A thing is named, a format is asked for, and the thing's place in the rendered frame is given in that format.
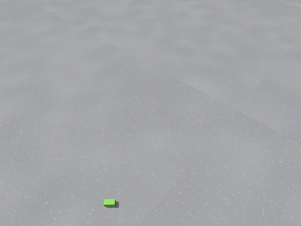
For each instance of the small box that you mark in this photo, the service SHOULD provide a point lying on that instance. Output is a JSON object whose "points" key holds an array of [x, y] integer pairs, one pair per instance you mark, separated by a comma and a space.
{"points": [[109, 202]]}

